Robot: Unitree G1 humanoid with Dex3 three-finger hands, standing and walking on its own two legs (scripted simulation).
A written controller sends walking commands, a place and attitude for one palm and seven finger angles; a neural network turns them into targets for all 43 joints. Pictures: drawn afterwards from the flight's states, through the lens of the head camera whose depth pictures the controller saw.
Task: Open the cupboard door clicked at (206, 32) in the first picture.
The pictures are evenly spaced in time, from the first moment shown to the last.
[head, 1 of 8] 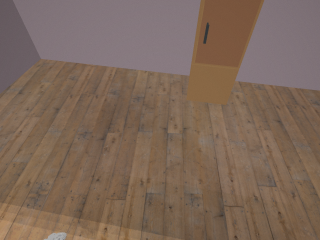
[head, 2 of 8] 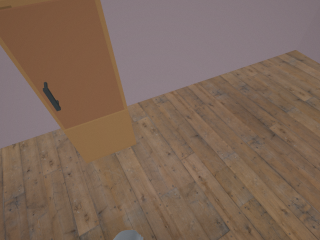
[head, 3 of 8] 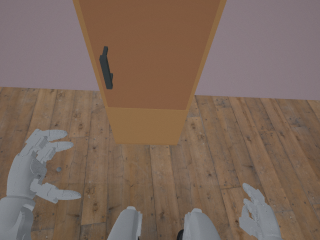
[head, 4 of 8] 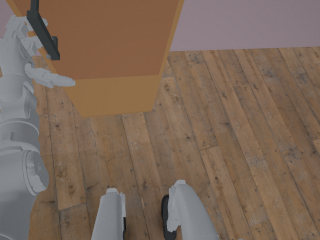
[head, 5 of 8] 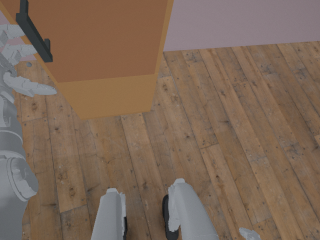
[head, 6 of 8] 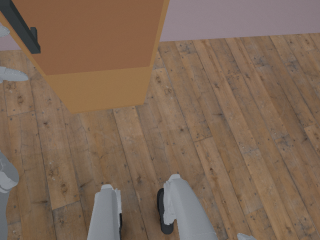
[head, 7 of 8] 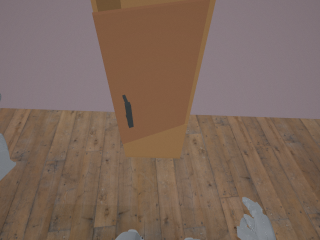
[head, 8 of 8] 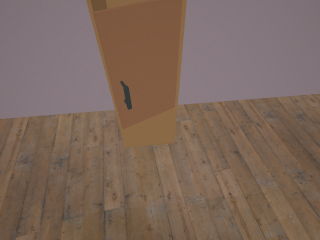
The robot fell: no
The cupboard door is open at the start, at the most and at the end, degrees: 0 24 24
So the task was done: no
